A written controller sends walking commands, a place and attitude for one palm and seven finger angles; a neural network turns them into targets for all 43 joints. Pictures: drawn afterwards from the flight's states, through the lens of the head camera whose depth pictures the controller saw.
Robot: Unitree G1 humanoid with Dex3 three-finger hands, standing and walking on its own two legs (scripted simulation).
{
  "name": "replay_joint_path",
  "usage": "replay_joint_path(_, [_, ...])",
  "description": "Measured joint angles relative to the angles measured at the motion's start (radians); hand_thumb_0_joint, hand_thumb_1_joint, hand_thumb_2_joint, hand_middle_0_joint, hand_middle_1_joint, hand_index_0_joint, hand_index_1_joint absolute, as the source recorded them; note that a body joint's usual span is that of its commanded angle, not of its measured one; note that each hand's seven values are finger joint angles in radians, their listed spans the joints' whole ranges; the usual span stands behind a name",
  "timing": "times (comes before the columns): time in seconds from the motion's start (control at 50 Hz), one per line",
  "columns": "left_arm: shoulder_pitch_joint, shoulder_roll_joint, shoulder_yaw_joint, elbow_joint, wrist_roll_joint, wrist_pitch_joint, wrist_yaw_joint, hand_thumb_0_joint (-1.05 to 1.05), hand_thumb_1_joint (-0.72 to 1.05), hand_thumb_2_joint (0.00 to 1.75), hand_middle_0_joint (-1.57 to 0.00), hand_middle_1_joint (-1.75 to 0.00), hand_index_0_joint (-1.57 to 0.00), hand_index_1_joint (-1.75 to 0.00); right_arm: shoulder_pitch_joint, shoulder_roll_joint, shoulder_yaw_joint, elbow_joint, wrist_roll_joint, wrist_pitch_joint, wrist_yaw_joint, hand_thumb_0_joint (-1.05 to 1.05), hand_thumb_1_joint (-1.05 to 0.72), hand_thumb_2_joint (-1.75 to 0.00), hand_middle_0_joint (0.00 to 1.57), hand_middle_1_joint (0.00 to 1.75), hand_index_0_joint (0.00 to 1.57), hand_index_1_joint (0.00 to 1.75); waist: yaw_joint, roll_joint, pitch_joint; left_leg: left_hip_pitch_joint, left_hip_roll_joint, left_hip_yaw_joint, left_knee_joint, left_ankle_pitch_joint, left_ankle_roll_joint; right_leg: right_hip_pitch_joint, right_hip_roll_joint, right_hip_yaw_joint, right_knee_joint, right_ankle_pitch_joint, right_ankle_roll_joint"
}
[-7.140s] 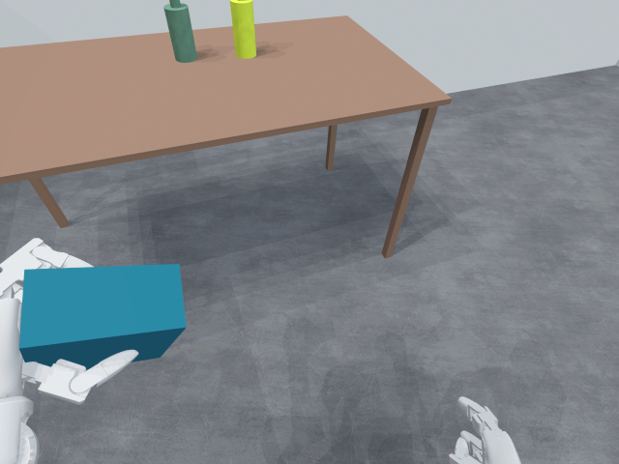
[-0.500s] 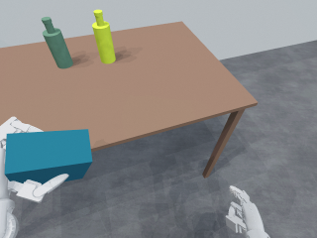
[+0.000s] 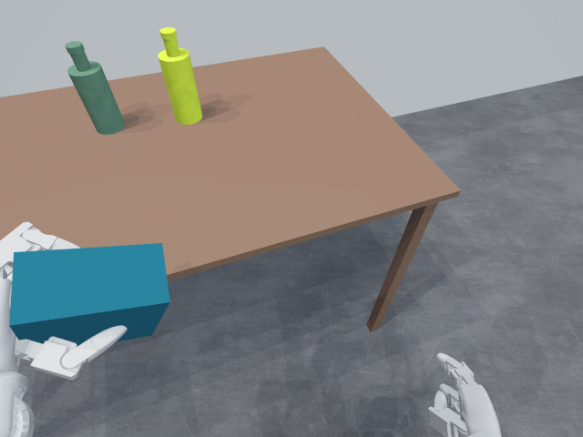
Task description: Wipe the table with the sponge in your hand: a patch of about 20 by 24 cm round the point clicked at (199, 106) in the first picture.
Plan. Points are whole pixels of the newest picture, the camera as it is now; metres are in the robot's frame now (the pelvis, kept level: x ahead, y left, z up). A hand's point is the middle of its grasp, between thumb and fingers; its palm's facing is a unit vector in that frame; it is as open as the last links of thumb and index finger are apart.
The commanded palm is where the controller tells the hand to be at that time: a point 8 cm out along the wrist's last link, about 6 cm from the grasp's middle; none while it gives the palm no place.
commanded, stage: shuffle to correct the standing spot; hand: left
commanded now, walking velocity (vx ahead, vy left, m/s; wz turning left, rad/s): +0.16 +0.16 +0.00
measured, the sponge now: (116, 298) +0.23 +0.21 +0.14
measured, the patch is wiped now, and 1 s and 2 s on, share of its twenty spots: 0.00 0.00 0.00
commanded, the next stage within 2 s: come to a stop and stand still in 0.76 s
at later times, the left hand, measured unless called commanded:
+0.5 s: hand (65, 253) +0.26 +0.27 +0.16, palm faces +0.41 -0.80 -0.44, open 10.3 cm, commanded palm +0.20 +0.31 +0.17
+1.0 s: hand (45, 195) +0.34 +0.33 +0.16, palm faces +0.39 -0.82 -0.41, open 10.3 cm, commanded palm +0.28 +0.38 +0.17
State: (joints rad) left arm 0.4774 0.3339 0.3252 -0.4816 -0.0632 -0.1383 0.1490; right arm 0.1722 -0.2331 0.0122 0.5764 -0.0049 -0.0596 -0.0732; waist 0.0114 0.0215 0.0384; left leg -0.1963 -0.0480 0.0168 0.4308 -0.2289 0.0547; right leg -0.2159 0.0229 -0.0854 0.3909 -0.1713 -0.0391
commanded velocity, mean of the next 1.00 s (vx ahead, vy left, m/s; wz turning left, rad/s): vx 0.11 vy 0.09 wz -0.06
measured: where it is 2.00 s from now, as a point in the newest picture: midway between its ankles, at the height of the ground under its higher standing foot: outside the picture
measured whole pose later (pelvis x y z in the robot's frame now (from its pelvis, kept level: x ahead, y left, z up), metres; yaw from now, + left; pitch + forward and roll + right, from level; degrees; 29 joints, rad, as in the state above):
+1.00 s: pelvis +0.12 +0.10 -0.02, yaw +0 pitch -3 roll +0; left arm 0.44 0.35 0.36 -0.54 -0.05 -0.14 0.14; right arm 0.15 -0.19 0.01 0.60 0.03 -0.10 -0.03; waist -0.01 0.03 0.11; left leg -0.32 0.05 0.02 0.70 -0.29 -0.01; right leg -0.19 -0.04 -0.06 0.65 -0.40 0.00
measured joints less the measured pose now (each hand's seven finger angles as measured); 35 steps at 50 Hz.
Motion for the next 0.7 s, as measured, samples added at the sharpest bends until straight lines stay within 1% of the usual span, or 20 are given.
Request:
replay_joint_path(0.08, [0.003, 0.001, -0.007, -0.001, 0.001, -0.005, 0.003, -0.01, -0.5, 1.0, -0.74, -1.34, -0.72, -1.34, 0.008, -0.005, -0.004, -0.003, -0.003, 0.001, 0.003, 0.02, -0.9, -0.9, 0.21, 0.3, 0.21, 0.3, -0.005, 0.01, -0.012, -0.02, 0.005, -0.01, 0.04, -0.019, 0.0, -0.007, 0.004, -0.011, 0.019, -0.013, -0.005])
replay_joint_path(0.16, [0.007, 0.004, -0.017, -0.013, 0.003, -0.014, 0.005, -0.01, -0.5, 1.0, -0.74, -1.34, -0.72, -1.34, 0.023, -0.014, -0.015, -0.002, 0.003, 0.007, 0.011, 0.02, -0.9, -0.9, 0.21, 0.3, 0.21, 0.3, -0.016, 0.024, -0.029, -0.071, 0.02, -0.021, 0.154, -0.09, -0.008, -0.024, 0.009, -0.034, 0.069, -0.049, -0.008])
replay_joint_path(0.2, [0.0, 0.01, -0.02, -0.019, 0.005, -0.019, 0.006, -0.01, -0.5, 1.0, -0.74, -1.34, -0.72, -1.34, 0.03, -0.016, -0.021, 0.006, 0.008, 0.014, 0.016, 0.02, -0.9, -0.9, 0.21, 0.3, 0.21, 0.3, -0.019, 0.017, -0.031, -0.103, 0.031, -0.023, 0.236, -0.123, -0.011, -0.034, 0.001, -0.044, 0.105, -0.074, -0.006])
replay_joint_path(0.24, [-0.002, 0.016, -0.015, -0.028, 0.007, -0.023, 0.008, -0.01, -0.5, 1.0, -0.74, -1.34, -0.72, -1.34, 0.035, -0.017, -0.023, 0.014, 0.011, 0.024, 0.022, 0.02, -0.9, -0.9, 0.21, 0.3, 0.2, 0.3, -0.019, 0.001, -0.029, -0.11, 0.047, -0.024, 0.26, -0.136, -0.01, -0.045, -0.014, -0.045, 0.149, -0.103, 0.001])
replay_joint_path(0.26, [0.001, 0.017, -0.009, -0.034, 0.007, -0.024, 0.009, -0.01, -0.5, 1.0, -0.74, -1.34, -0.72, -1.34, 0.037, -0.02, -0.022, 0.014, 0.012, 0.028, 0.024, 0.02, -0.9, -0.9, 0.21, 0.3, 0.2, 0.3, -0.02, -0.005, -0.027, -0.099, 0.057, -0.029, 0.231, -0.136, -0.008, -0.054, -0.021, -0.042, 0.18, -0.121, 0.006])
replay_joint_path(0.28, [0.004, 0.018, -0.002, -0.039, 0.005, -0.024, 0.009, -0.01, -0.5, 1.0, -0.74, -1.34, -0.72, -1.34, 0.037, -0.021, -0.022, 0.014, 0.011, 0.029, 0.024, 0.02, -0.9, -0.9, 0.21, 0.3, 0.2, 0.3, -0.019, -0.014, -0.022, -0.089, 0.054, -0.018, 0.215, -0.115, -0.022, -0.065, -0.035, -0.033, 0.218, -0.143, 0.014])
replay_joint_path(0.3, [0.007, 0.02, 0.008, -0.039, 0.005, -0.022, 0.009, -0.01, -0.5, 1.0, -0.74, -1.34, -0.72, -1.34, 0.035, -0.018, -0.022, 0.016, 0.01, 0.03, 0.021, 0.02, -0.9, -0.9, 0.21, 0.3, 0.2, 0.3, -0.016, -0.028, -0.016, -0.079, 0.04, 0.0, 0.217, -0.117, -0.026, -0.077, -0.048, -0.011, 0.259, -0.165, 0.016])
replay_joint_path(0.34, [0.019, 0.024, 0.026, -0.03, 0.008, -0.019, 0.009, -0.01, -0.5, 1.0, -0.74, -1.34, -0.72, -1.34, 0.037, -0.003, -0.022, 0.015, 0.007, 0.022, 0.017, 0.02, -0.9, -0.9, 0.21, 0.3, 0.2, 0.3, -0.009, -0.043, -0.013, -0.055, 0.019, 0.03, 0.203, -0.13, -0.017, -0.111, -0.053, 0.036, 0.357, -0.234, 0.024])
replay_joint_path(0.38, [0.019, 0.033, 0.038, -0.015, 0.013, -0.012, 0.009, -0.01, -0.5, 1.0, -0.74, -1.34, -0.72, -1.34, 0.044, 0.017, -0.016, 0.013, 0.003, 0.003, 0.014, 0.02, -0.9, -0.9, 0.2, 0.3, 0.2, 0.3, -0.012, -0.04, -0.013, -0.03, 0.007, 0.042, 0.171, -0.129, -0.007, -0.138, -0.049, 0.046, 0.425, -0.28, 0.028])
replay_joint_path(0.4, [0.012, 0.039, 0.041, -0.009, 0.014, -0.009, 0.008, -0.01, -0.5, 1.0, -0.74, -1.34, -0.72, -1.34, 0.048, 0.026, -0.01, 0.012, 0.003, -0.007, 0.015, 0.02, -0.9, -0.9, 0.2, 0.3, 0.2, 0.3, -0.012, -0.037, -0.01, -0.018, 0.004, 0.044, 0.155, -0.125, -0.006, -0.143, -0.046, 0.04, 0.427, -0.286, 0.03])
replay_joint_path(0.44, [-0.007, 0.05, 0.045, -0.002, 0.016, -0.007, 0.008, -0.01, -0.5, 1.01, -0.74, -1.34, -0.72, -1.34, 0.052, 0.04, 0.005, 0.01, 0.004, -0.021, 0.019, 0.02, -0.9, -0.9, 0.2, 0.3, 0.2, 0.3, -0.012, -0.028, -0.003, -0.001, 0.003, 0.046, 0.14, -0.124, -0.007, -0.125, -0.04, 0.015, 0.343, -0.25, 0.03])
replay_joint_path(0.46, [-0.016, 0.056, 0.047, -0.002, 0.017, -0.007, 0.008, -0.01, -0.5, 1.01, -0.74, -1.34, -0.72, -1.34, 0.053, 0.044, 0.013, 0.005, 0.006, -0.024, 0.022, 0.02, -0.9, -0.9, 0.21, 0.3, 0.2, 0.3, -0.014, -0.023, 0.0, -0.002, 0.003, 0.045, 0.152, -0.134, -0.009, -0.102, -0.036, 0.003, 0.268, -0.203, 0.024])
replay_joint_path(0.48, [-0.026, 0.057, 0.045, -0.001, 0.017, -0.01, 0.007, -0.01, -0.5, 1.01, -0.74, -1.34, -0.72, -1.34, 0.051, 0.042, 0.018, 0.002, 0.006, -0.025, 0.026, 0.02, -0.9, -0.9, 0.21, 0.3, 0.2, 0.3, -0.018, -0.008, 0.006, -0.013, 0.011, 0.039, 0.185, -0.153, -0.011, -0.091, -0.027, -0.008, 0.235, -0.139, 0.005])
replay_joint_path(0.5, [-0.038, 0.054, 0.038, 0.001, 0.018, -0.012, 0.004, -0.01, -0.5, 1.01, -0.74, -1.34, -0.72, -1.34, 0.042, 0.039, 0.019, 0.006, 0.007, -0.023, 0.031, 0.02, -0.9, -0.9, 0.21, 0.3, 0.21, 0.3, -0.025, 0.011, 0.013, -0.043, 0.024, 0.033, 0.251, -0.166, -0.012, -0.088, -0.019, -0.022, 0.241, -0.125, -0.011])
replay_joint_path(0.52, [-0.05, 0.05, 0.028, 0.002, 0.017, -0.016, 0.0, -0.01, -0.5, 1.01, -0.74, -1.34, -0.72, -1.34, 0.033, 0.036, 0.016, 0.012, 0.007, -0.018, 0.036, 0.02, -0.9, -0.9, 0.21, 0.3, 0.21, 0.3, -0.031, 0.02, 0.021, -0.087, 0.028, 0.024, 0.353, -0.181, -0.019, -0.085, -0.017, -0.032, 0.248, -0.132, -0.021])
replay_joint_path(0.56, [-0.053, 0.032, 0.011, -0.007, 0.014, -0.027, -0.012, -0.01, -0.5, 1.01, -0.74, -1.34, -0.72, -1.34, 0.021, 0.029, 0.007, 0.025, 0.01, -0.007, 0.051, 0.02, -0.9, -0.9, 0.21, 0.3, 0.21, 0.3, -0.032, 0.024, 0.03, -0.175, 0.031, 0.006, 0.546, -0.198, -0.034, -0.067, -0.02, -0.037, 0.239, -0.149, -0.023])
replay_joint_path(0.6, [-0.018, 0.024, 0.012, -0.025, 0.014, -0.041, -0.019, -0.01, -0.5, 1.01, -0.74, -1.34, -0.72, -1.34, 0.015, 0.021, 0.001, 0.028, 0.012, 0.008, 0.062, 0.02, -0.9, -0.9, 0.21, 0.3, 0.21, 0.3, -0.03, 0.014, 0.032, -0.24, 0.049, -0.004, 0.632, -0.199, -0.041, -0.051, -0.026, -0.024, 0.218, -0.151, -0.015])
replay_joint_path(0.64, [0.025, 0.025, 0.022, -0.044, 0.016, -0.057, -0.02, -0.01, -0.5, 1.01, -0.74, -1.34, -0.72, -1.34, 0.011, 0.012, -0.007, 0.024, 0.014, 0.02, 0.063, 0.02, -0.9, -0.9, 0.21, 0.3, 0.21, 0.3, -0.031, 0.003, 0.036, -0.279, 0.083, -0.019, 0.614, -0.164, -0.042, -0.035, -0.035, -0.012, 0.198, -0.147, -0.005])
replay_joint_path(0.66, [0.04, 0.028, 0.028, -0.053, 0.017, -0.062, -0.02, -0.01, -0.5, 1.01, -0.74, -1.34, -0.72, -1.34, 0.011, 0.007, -0.013, 0.022, 0.014, 0.022, 0.061, 0.02, -0.9, -0.9, 0.21, 0.3, 0.21, 0.3, -0.029, -0.003, 0.041, -0.283, 0.1, -0.022, 0.568, -0.136, -0.042, -0.028, -0.042, -0.007, 0.191, -0.147, 0.002])
replay_joint_path(0.7, [0.054, 0.037, 0.038, -0.07, 0.018, -0.066, -0.019, -0.01, -0.5, 1.01, -0.74, -1.34, -0.72, -1.34, 0.011, -0.003, -0.025, 0.021, 0.016, 0.019, 0.051, 0.02, -0.9, -0.9, 0.21, 0.3, 0.21, 0.3, -0.02, -0.019, 0.054, -0.256, 0.127, -0.017, 0.43, -0.076, -0.039, -0.013, -0.061, 0.009, 0.194, -0.158, 0.018])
